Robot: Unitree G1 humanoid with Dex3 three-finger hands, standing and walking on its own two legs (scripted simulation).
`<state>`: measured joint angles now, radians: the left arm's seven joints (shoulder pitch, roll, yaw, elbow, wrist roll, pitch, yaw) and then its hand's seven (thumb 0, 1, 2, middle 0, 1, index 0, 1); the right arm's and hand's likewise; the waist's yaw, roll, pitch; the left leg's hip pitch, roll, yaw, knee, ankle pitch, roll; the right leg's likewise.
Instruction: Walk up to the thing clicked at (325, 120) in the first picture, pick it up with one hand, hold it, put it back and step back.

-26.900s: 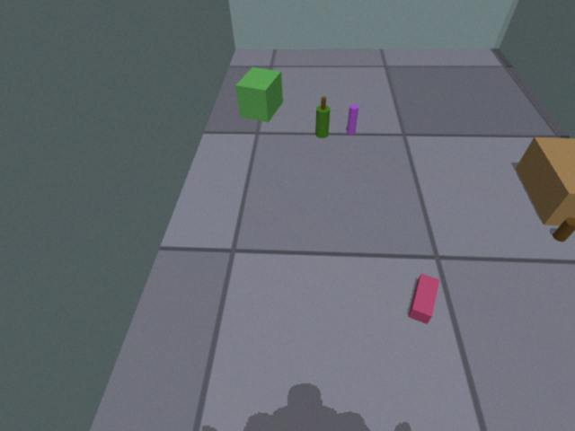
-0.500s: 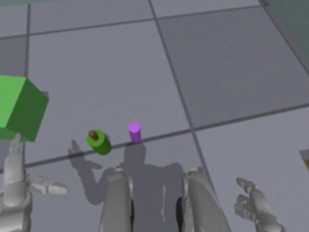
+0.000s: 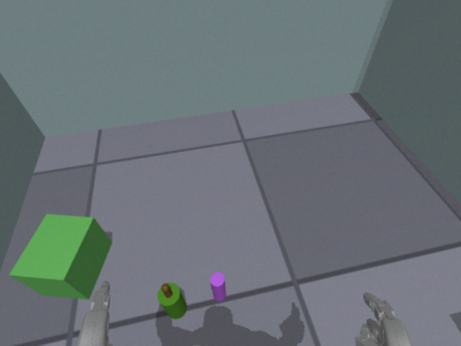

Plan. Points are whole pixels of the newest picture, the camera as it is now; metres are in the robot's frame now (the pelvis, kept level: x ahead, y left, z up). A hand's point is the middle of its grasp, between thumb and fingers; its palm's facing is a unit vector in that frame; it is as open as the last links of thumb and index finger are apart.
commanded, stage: home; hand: left
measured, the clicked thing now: (171, 298) +0.40 +0.24 -0.58
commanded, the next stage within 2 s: stand in 1.80 s
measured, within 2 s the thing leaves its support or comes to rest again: neither
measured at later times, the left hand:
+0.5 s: hand out of the picture +0.16 +0.18 -0.04, palm faces +0.12 -0.95 -0.29, open 17.7 cm
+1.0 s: hand out of the picture +0.15 +0.17 -0.04, palm faces +0.11 -0.95 -0.28, open 17.7 cm
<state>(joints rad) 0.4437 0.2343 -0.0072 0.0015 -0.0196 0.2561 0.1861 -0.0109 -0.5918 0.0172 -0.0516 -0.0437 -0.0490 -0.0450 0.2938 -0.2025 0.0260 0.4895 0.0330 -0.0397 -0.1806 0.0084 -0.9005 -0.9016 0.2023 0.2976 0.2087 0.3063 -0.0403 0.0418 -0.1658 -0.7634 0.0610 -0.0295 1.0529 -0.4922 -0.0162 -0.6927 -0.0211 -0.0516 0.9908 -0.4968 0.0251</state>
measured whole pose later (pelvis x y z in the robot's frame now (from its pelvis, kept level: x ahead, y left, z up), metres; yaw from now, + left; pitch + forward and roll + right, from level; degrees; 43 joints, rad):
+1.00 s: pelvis -0.02 -0.01 +0.01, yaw +0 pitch +6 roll -2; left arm 0.46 0.20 -0.01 0.01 -0.01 0.25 0.14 -0.01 -0.60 0.01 -0.05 -0.04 -0.05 -0.04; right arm 0.28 -0.21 0.02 0.52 0.01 -0.14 -0.17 0.01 -0.90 -0.90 0.20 0.30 0.21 0.31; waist -0.02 0.03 -0.10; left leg -0.64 0.06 -0.03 0.95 -0.42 -0.03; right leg -0.58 -0.02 -0.05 0.91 -0.44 0.01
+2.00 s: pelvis -0.01 +0.00 +0.02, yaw +0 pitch +7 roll -2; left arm 0.46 0.20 -0.01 0.01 -0.01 0.25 0.14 -0.01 -0.55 0.06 -0.08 -0.09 -0.08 -0.09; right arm 0.28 -0.20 0.02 0.52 0.01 -0.14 -0.18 0.01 -0.90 -0.90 0.20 0.30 0.21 0.31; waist -0.01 0.03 -0.10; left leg -0.63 0.06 -0.02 0.95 -0.44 -0.02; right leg -0.57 -0.02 -0.04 0.90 -0.45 0.02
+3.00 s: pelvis -0.03 +0.01 +0.07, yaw +0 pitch -5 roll +0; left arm 0.18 0.33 -0.01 1.12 0.03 -0.01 0.01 0.00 0.90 0.90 -0.20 -0.30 -0.20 -0.30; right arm 0.15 -0.32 -0.03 1.13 -0.03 0.00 0.01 0.00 -0.90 -0.90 0.20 0.30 0.21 0.30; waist 0.01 0.02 0.05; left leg -0.16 0.01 0.02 0.39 -0.15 0.00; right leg -0.13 -0.06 -0.02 0.40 -0.19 0.04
